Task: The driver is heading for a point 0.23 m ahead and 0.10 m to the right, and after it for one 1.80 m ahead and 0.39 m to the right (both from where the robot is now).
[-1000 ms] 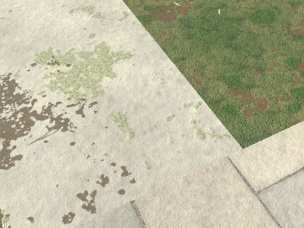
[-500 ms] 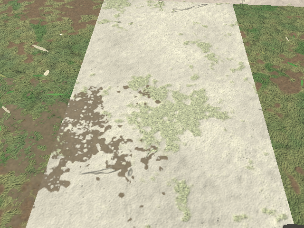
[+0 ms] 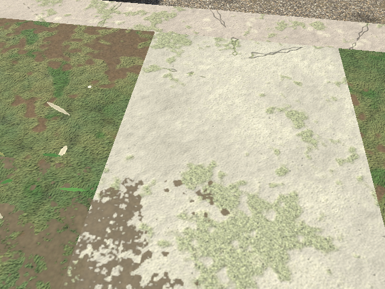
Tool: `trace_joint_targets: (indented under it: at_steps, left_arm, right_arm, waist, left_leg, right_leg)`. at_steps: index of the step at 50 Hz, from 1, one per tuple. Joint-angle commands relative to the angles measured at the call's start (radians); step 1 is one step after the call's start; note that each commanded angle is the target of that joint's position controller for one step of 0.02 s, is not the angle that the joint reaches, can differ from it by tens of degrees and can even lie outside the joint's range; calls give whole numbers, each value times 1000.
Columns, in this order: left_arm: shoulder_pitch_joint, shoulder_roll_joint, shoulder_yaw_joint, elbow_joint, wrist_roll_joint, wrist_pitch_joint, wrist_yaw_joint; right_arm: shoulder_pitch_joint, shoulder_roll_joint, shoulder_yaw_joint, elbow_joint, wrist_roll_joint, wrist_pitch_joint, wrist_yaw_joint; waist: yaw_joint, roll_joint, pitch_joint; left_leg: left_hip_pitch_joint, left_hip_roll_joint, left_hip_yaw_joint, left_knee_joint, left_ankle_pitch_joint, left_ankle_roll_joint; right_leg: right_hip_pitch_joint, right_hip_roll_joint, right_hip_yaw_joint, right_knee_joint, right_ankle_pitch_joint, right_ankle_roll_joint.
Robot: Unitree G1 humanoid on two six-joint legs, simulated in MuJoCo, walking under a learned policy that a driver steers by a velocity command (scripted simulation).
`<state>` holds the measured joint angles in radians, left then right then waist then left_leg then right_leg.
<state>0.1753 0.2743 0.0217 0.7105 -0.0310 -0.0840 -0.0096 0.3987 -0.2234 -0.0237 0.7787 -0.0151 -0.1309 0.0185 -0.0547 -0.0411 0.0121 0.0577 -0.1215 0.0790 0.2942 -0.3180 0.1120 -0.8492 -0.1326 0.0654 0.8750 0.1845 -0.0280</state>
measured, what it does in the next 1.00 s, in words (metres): walks ahead, turning right: right foot, then left foot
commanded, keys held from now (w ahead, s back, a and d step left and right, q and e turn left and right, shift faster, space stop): w+e+shift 0.50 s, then w+q+shift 0.50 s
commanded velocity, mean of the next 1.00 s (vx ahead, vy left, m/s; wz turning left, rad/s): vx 1.00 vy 0.00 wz -0.28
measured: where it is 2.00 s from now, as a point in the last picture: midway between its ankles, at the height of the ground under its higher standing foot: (236, 115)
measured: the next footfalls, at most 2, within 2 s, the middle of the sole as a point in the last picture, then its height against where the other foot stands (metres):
right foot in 0.16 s outside the picture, level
left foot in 0.60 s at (194, 217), level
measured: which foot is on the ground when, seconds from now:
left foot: down 0.00-0.18, up 0.20-0.58, down 0.60-1.00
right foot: up 0.00-0.14, down 0.16-0.62, up 0.64-0.98, down 1.00-1.00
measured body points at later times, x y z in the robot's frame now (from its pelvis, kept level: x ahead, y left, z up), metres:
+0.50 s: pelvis +0.46 -0.06 +0.01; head +0.48 -0.09 +0.45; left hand +0.57 +0.18 -0.11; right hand +0.64 -0.36 -0.03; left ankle +0.74 +0.04 -0.67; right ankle +0.35 -0.09 -0.73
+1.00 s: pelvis +0.89 -0.21 -0.01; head +0.90 -0.21 +0.44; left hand +1.24 -0.14 -0.02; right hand +0.72 -0.42 -0.13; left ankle +0.77 -0.02 -0.73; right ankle +0.97 -0.39 -0.73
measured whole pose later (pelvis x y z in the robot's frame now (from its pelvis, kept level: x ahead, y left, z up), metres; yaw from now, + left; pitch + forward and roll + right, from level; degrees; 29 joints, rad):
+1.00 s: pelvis +0.89 -0.21 -0.01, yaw -16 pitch +2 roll +0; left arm -0.08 0.24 0.00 0.56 -0.01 -0.16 -0.01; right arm 0.62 -0.23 -0.05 0.82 0.05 -0.06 0.00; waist -0.15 0.00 -0.01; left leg 0.04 -0.08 -0.31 0.47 -0.50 0.06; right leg -0.47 0.01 0.12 0.50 -0.07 0.01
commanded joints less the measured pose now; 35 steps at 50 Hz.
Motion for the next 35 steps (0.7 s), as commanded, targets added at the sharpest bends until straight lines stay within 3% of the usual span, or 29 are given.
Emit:
trace_joint_targets:
  at_steps: [1,2,3,5,6,7,8,9,10,11,12,13,14,15,17,20,22,25,27,28,29,30,31,32,33,34,35]
  left_arm:
    - [-141,46,14,-81,-12,-30,-31]
    - [-156,27,7,-93,-14,-37,-46]
    - [-157,41,11,-99,-10,-42,-61]
    - [-135,88,34,-115,-17,-39,-77]
    - [-36,117,47,-105,-24,-24,-76]
    - [167,171,73,-63,-26,-4,-68]
    - [473,232,102,16,-19,16,-50]
    - [566,232,90,75,-11,35,-32]
    - [442,202,75,33,32,14,-32]
    - [401,133,69,-8,38,11,-24]
    - [357,112,63,-21,43,1,-26]
    - [279,118,64,-40,36,-11,-35]
    - [207,126,66,-63,31,-20,-36]
    - [157,130,66,-82,30,-19,-31]
    - [140,106,59,-78,12,-18,-20]
    - [169,102,56,-55,-4,-11,10]
    - [200,119,64,-35,-11,1,16]
    - [233,117,70,-9,-26,7,20]
    - [255,98,69,19,-12,14,29]
    - [251,107,72,23,2,20,28]
    - [222,121,72,13,26,26,17]
    - [144,94,53,-27,57,25,7]
    - [345,-25,23,-32,13,8,-2]
    - [353,5,5,-8,-22,-6,-1]
    - [180,68,11,-42,-18,-19,-4]
    - [33,78,6,-77,11,-38,-7]
    - [-72,65,6,-110,41,-58,-7]
  right_arm:
    - [7,-145,-30,-24,-2,-17,-25]
    - [6,-175,-36,-20,1,-13,-28]
    - [-3,-187,-38,-21,-1,-5,-35]
    - [-6,-230,-47,-15,-25,24,-56]
    - [-41,-261,-58,-24,-33,41,-71]
    - [-107,-284,-66,-43,-40,54,-79]
    - [-225,-302,-72,-80,-37,57,-75]
    - [-249,-142,-28,-101,-39,29,-42]
    - [-109,-11,16,-179,35,-13,-11]
    - [-171,-116,15,-200,50,-53,11]
    - [-250,-148,5,-231,56,-65,17]
    - [-243,-136,7,-231,37,-63,14]
    - [-229,-132,5,-219,9,-53,4]
    - [-206,-142,-1,-209,-1,-38,-2]
    - [-210,-159,-9,-207,-3,-13,-23]
    - [-394,-102,9,-280,-23,-7,-35]
    - [-475,-67,14,-310,-7,-9,-32]
    - [-498,-126,-22,-325,39,-16,-30]
    - [-474,-158,-37,-311,48,-27,-24]
    - [-397,-185,-54,-290,45,-32,-22]
    - [-247,-219,-76,-257,46,-33,-23]
    - [7,-235,-80,-212,43,-24,-26]
    - [129,-335,-100,-153,8,-18,-14]
    - [160,-261,-91,-121,22,-19,3]
    - [97,-168,-71,-126,30,-7,-3]
    - [66,-158,-67,-128,19,5,-1]
    - [53,-161,-65,-121,16,10,9]
  waist:
    - [-27,54,99]
    - [-23,89,117]
    - [-19,93,105]
    - [27,140,33]
    - [99,184,-13]
    - [210,211,-96]
    - [364,181,-192]
    - [347,-147,-153]
    - [150,-423,-235]
    - [200,-199,-260]
    - [156,-9,-159]
    - [76,146,-77]
    - [34,182,-39]
    - [3,163,2]
    - [-10,126,47]
    - [63,55,96]
    - [117,-6,65]
    - [141,-58,20]
    - [135,-90,6]
    - [95,-101,-38]
    - [14,-116,-133]
    - [-114,-113,-288]
    - [-20,369,-437]
    - [-41,480,-372]
    - [-69,313,-174]
    - [-74,118,-82]
    - [-59,26,-2]
  left_leg:
    - [-147,208,29,-178,546,-76]
    - [-105,241,48,-154,631,-89]
    - [-37,255,63,-122,812,-100]
    - [101,280,83,9,1222,-126]
    - [126,306,87,142,1465,-129]
    - [85,323,81,361,1615,-125]
    - [-110,303,66,713,1539,-112]
    - [-476,112,50,1221,331,-114]
    - [-920,-15,-148,1510,-280,-144]
    - [-952,34,-252,1405,-141,-53]
    - [-919,73,-247,1268,-58,-12]
    - [-862,108,-245,1161,-14,-13]
    - [-793,137,-256,1075,8,-30]
    - [-744,160,-257,1025,22,-55]
    - [-703,194,-228,888,37,-104]
    - [-588,163,-150,565,251,-159]
    - [-452,108,-118,369,390,-178]
    - [-382,82,-178,211,423,-195]
    - [-437,117,-161,164,427,-168]
    - [-394,108,-129,161,384,-133]
    - [-261,102,-98,191,317,-84]
    - [49,190,-198,296,193,-16]
    - [406,422,-775,147,-153,205]
    - [432,478,-1102,-17,-473,247]
    - [307,433,-991,-30,-476,202]
    - [161,375,-842,-25,-290,168]
    - [31,313,-739,-40,-115,150]
  right_leg:
    - [154,81,-90,-163,173,-27]
    - [149,80,-104,-226,161,-40]
    - [166,112,-145,-260,128,-51]
    - [227,191,-229,-260,12,-83]
    - [306,222,-254,-226,-92,-98]
    - [489,232,-239,-175,-174,-126]
    - [827,181,-119,-191,-179,-175]
    - [1059,131,-27,-141,-222,-219]
    - [1267,-53,591,-358,-680,-436]
    - [1239,-95,794,-601,-930,-403]
    - [1094,-85,769,-661,-913,-338]
    - [913,-67,728,-675,-841,-328]
    - [776,-17,668,-677,-761,-329]
    - [671,32,588,-693,-672,-327]
    - [543,88,460,-691,-522,-317]
    - [376,173,314,-681,-357,-277]
    - [336,206,289,-655,-367,-223]
    - [485,178,382,-583,-447,-188]
    - [691,113,371,-499,-285,-177]
    - [778,95,348,-408,-45,-162]
    - [818,98,301,-243,216,-136]
    - [664,107,261,56,221,-118]
    - [290,260,146,475,-316,-35]
    - [63,241,128,578,-658,-40]
    - [-34,163,112,587,-604,-71]
    - [-11,140,82,527,-555,-78]
    - [22,130,66,423,-544,-77]
Keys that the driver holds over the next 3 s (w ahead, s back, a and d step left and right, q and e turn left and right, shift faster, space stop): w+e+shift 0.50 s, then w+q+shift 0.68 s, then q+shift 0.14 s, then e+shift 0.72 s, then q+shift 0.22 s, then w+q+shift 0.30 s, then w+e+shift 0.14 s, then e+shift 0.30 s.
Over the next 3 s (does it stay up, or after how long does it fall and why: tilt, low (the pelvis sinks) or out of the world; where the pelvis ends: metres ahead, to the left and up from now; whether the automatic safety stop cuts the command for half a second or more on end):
stays up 1.80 -0.27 -0.03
